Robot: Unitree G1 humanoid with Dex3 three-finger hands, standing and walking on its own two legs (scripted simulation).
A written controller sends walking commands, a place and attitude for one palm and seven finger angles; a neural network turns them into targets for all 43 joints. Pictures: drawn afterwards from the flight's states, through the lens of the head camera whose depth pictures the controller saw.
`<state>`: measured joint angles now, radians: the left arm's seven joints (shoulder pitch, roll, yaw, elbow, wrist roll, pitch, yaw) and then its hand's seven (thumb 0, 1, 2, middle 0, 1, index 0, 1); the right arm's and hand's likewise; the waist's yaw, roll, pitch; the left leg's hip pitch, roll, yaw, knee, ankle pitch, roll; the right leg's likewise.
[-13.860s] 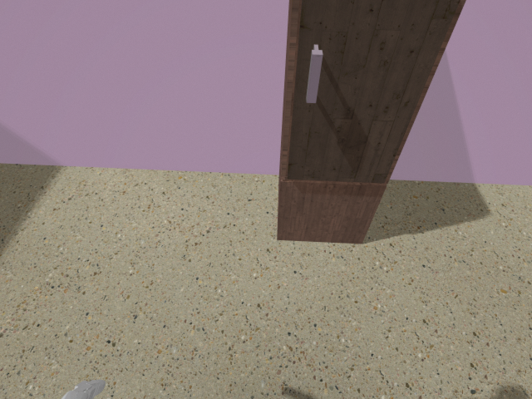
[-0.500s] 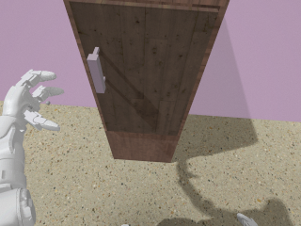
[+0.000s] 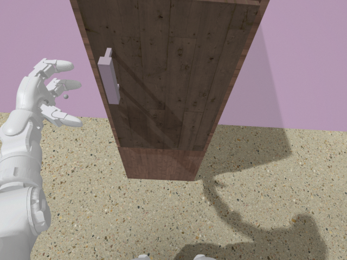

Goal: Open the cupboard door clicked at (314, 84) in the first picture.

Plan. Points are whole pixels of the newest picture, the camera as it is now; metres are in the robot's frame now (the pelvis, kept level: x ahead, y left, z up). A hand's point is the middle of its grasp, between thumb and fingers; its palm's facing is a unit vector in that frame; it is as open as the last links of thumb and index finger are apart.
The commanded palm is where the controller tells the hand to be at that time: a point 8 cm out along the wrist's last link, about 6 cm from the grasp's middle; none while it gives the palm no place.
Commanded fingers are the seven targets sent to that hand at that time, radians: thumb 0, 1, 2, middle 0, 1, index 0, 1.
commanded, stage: move the hooked fingers beside the handle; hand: left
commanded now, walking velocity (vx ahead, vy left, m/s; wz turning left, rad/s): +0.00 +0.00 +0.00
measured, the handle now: (111, 76) +0.53 +0.15 +0.09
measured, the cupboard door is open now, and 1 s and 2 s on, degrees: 0 0 0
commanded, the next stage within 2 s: slide the fingers in behind the handle in 1.08 s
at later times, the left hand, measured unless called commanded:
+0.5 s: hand (78, 83) +0.49 +0.22 +0.11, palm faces -0.04 -1.00 +0.00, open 14.0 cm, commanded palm +0.46 +0.27 +0.10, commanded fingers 0.00 -0.50 0.30 -0.30 -1.20 -0.30 -1.20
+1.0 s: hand (76, 86) +0.48 +0.22 +0.10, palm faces -0.04 -1.00 +0.01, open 14.0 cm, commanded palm +0.46 +0.27 +0.10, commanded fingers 0.00 -0.50 0.30 -0.30 -1.20 -0.30 -1.20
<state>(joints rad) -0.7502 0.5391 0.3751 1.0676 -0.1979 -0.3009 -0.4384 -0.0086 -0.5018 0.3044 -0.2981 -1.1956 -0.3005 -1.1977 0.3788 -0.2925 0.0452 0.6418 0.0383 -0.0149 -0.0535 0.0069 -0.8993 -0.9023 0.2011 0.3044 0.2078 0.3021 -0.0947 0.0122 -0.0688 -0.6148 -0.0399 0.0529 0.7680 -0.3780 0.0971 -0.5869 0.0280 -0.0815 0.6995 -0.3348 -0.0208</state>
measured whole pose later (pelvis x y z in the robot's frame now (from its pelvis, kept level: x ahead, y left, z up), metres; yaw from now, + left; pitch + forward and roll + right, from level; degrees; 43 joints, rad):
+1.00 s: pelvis +0.01 -0.01 -0.01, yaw -1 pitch +16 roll -3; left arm -0.83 0.60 0.41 1.15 -0.18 -0.32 -0.44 -0.01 -0.50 0.30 -0.30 -1.20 -0.30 -1.20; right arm 0.37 -0.30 0.05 0.60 0.04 0.07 -0.05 0.00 -0.90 -0.90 0.20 0.30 0.21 0.30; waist -0.12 0.01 -0.09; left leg -0.69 -0.01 0.05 0.82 -0.41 0.08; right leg -0.66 0.06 -0.08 0.74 -0.35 -0.04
